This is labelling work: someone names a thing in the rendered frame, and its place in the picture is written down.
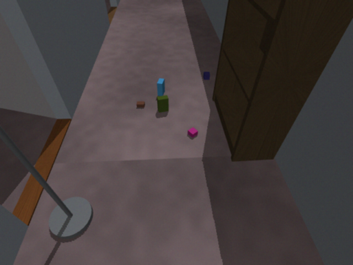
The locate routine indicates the bookshelf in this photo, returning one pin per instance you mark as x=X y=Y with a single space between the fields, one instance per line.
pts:
x=272 y=54

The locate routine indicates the floor lamp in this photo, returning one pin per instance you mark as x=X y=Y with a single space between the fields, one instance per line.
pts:
x=72 y=216

